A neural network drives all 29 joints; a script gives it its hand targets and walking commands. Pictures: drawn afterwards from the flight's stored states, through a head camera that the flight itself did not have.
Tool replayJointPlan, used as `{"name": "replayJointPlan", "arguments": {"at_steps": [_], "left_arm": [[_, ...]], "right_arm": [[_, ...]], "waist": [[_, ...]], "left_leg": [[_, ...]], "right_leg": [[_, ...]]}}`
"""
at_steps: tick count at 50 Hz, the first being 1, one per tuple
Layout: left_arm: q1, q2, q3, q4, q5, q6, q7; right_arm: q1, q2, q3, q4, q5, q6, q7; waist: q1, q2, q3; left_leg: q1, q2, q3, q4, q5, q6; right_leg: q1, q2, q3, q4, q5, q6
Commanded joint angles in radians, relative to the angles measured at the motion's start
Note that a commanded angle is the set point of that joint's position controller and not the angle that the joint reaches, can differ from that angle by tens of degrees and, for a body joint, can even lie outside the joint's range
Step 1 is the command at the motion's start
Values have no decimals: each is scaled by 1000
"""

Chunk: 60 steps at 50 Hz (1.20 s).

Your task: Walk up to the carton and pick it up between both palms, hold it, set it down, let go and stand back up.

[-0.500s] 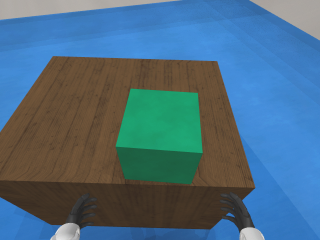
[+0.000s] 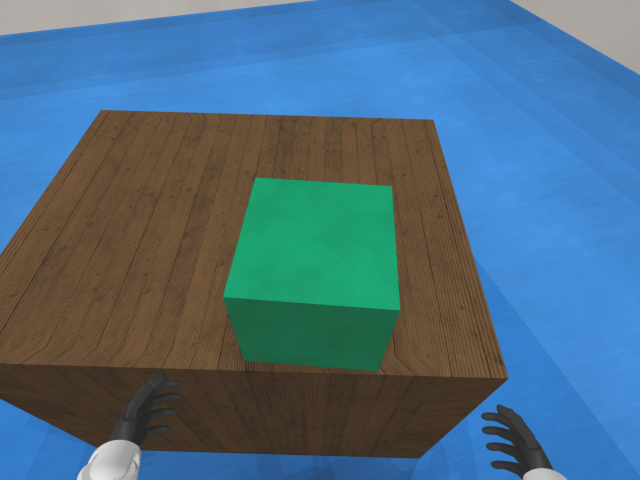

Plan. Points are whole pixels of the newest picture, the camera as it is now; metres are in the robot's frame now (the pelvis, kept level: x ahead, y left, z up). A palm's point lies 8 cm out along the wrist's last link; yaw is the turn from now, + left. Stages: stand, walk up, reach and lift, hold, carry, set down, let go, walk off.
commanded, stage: stand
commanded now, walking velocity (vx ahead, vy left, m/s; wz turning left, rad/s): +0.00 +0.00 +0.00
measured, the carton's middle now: (316, 274) +0.40 +0.01 -0.03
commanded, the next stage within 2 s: none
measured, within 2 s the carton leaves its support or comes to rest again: neither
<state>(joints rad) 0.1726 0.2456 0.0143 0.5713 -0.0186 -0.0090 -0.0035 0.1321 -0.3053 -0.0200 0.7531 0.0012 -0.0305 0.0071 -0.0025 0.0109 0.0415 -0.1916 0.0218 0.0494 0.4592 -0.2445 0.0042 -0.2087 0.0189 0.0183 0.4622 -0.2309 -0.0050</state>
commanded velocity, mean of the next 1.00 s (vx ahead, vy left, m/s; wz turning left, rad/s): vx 0.00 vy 0.00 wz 0.00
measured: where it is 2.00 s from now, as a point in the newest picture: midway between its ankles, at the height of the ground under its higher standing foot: outside the picture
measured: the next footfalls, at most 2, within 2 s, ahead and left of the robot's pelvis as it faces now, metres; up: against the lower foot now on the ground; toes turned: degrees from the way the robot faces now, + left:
none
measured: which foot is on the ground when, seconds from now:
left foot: down 0.00-1.00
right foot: down 0.00-1.00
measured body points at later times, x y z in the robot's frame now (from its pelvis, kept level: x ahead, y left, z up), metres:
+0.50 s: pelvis +0.00 +0.00 +0.00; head +0.01 -0.01 +0.45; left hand +0.17 +0.25 -0.08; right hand +0.15 -0.27 -0.10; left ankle +0.00 +0.12 -0.74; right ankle +0.01 -0.11 -0.74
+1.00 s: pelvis +0.00 +0.00 +0.00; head +0.00 -0.01 +0.45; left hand +0.16 +0.25 -0.09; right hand +0.14 -0.27 -0.11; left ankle +0.00 +0.12 -0.74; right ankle +0.01 -0.11 -0.74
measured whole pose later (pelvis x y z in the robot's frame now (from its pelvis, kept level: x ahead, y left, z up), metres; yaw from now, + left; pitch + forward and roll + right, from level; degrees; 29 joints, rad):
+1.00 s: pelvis +0.00 +0.00 +0.00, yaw +0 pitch -1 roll +0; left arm 0.17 0.25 0.01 0.69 -0.02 -0.02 0.00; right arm 0.13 -0.31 -0.02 0.84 0.00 -0.04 0.01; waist 0.00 0.01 0.02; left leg -0.19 0.02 0.05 0.46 -0.24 0.00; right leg -0.21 0.02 0.02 0.46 -0.23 -0.01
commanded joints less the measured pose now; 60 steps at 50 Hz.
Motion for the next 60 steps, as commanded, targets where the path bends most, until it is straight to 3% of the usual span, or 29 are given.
{"name": "replayJointPlan", "arguments": {"at_steps": [1,3,11,13,20,51,55,60], "left_arm": [[-13,258,81,25,61,-39,8],[-20,261,84,29,58,-40,7],[-9,259,82,47,57,-41,11],[-31,271,84,47,61,-42,11],[-12,270,81,76,55,-46,8],[-29,261,70,147,48,-51,11],[-33,265,73,152,49,-52,10],[-23,260,67,175,46,-51,11]], "right_arm": [[18,-220,-60,-44,-34,-26,0],[14,-222,-59,-38,-34,-27,1],[16,-225,-58,-27,-30,-29,-2],[22,-221,-57,-17,-30,-27,-2],[2,-229,-59,-7,-29,-28,-3],[-5,-234,-52,57,-26,-31,-7],[12,-232,-49,72,-25,-35,-6],[1,-234,-48,88,-27,-33,-5]], "waist": [[2,-3,-169],[8,-36,-179],[8,-2,-194],[-6,-10,-193],[9,-10,-190],[2,-23,-182],[-1,-1,-185],[10,-20,-165]], "left_leg": [[25,87,-124,-51,119,35],[30,89,-123,-54,126,36],[41,91,-121,-57,162,37],[58,94,-118,-63,147,35],[48,98,-129,-66,148,39],[82,110,-125,-81,220,36],[80,108,-126,-86,198,36],[68,111,-127,-95,161,40]], "right_leg": [[50,-110,85,-34,143,-43],[63,-110,86,-33,146,-41],[91,-115,79,-32,190,-43],[73,-116,79,-34,164,-42],[92,-120,82,-42,179,-47],[93,-129,82,-59,235,-44],[93,-132,87,-68,209,-47],[83,-130,91,-84,195,-45]]}}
